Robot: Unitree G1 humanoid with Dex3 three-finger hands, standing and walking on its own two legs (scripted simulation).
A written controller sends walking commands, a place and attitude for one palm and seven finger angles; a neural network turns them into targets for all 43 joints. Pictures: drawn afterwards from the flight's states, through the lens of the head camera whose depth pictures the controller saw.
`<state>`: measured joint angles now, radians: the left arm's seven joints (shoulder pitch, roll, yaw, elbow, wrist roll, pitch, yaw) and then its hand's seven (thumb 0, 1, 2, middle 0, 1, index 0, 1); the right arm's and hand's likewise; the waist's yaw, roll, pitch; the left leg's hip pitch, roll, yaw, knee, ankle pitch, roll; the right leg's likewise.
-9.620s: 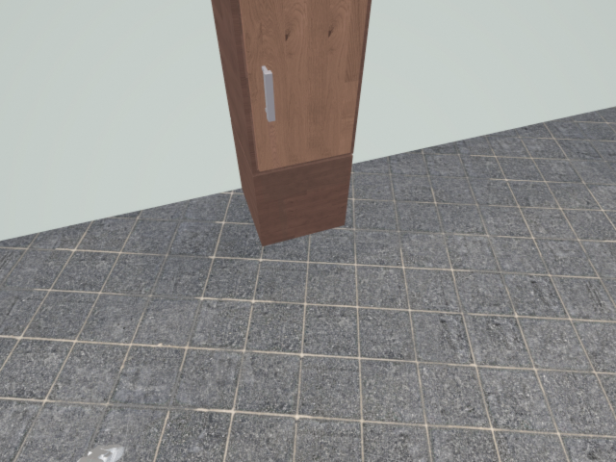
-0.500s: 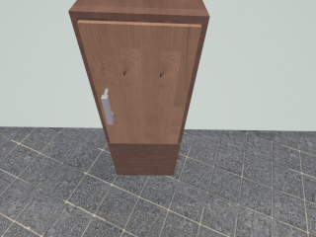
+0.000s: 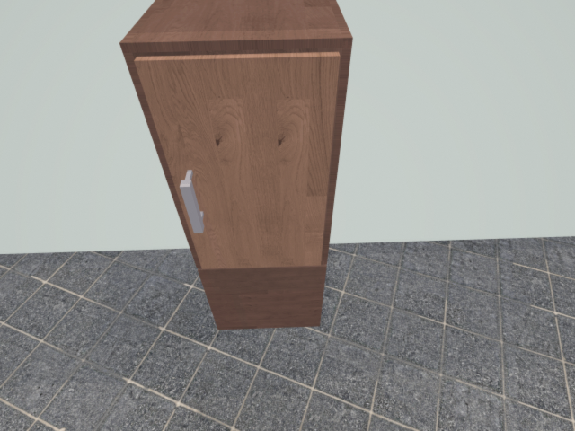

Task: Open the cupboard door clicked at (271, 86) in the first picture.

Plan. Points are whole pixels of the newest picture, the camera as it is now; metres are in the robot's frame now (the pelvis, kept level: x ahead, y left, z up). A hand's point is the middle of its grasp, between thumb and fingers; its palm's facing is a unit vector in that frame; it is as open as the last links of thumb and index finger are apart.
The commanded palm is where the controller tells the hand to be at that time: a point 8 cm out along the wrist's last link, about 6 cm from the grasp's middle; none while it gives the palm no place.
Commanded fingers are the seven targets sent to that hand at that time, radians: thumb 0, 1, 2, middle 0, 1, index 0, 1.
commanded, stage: shuffle to correct the standing spot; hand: left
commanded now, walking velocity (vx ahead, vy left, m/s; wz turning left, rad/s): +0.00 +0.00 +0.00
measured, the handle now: (194, 202) +0.58 +0.25 -0.06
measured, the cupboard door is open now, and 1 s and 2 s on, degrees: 0 0 0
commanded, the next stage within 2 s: come to a stop and stand still in 0.44 s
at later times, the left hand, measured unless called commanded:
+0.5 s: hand out of the picture +0.01 +0.16 -0.18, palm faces +0.14 -0.98 -0.16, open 7.4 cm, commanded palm none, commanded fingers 0.00 0.90 0.90 -0.20 -0.30 -0.20 -0.30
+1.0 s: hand out of the picture +0.08 +0.20 -0.18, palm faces +0.10 -0.97 -0.22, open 7.4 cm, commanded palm none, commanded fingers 0.00 0.90 0.90 -0.20 -0.30 -0.20 -0.30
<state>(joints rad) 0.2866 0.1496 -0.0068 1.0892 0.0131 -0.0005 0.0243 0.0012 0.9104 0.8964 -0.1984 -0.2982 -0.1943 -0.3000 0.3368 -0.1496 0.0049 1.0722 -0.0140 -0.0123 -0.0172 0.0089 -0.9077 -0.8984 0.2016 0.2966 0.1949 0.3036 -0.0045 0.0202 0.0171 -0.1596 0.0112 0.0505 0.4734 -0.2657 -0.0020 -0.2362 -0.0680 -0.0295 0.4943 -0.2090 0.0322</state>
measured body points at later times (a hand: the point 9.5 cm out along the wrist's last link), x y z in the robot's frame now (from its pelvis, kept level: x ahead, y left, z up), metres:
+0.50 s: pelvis +0.04 -0.01 -0.01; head +0.04 -0.01 +0.44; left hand +0.01 +0.21 -0.17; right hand +0.00 -0.22 -0.17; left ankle +0.00 +0.11 -0.72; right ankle +0.05 -0.11 -0.74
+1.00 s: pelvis +0.07 +0.01 -0.01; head +0.10 +0.01 +0.44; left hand +0.08 +0.25 -0.16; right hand +0.16 -0.20 -0.16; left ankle +0.13 +0.13 -0.74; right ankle +0.07 -0.09 -0.74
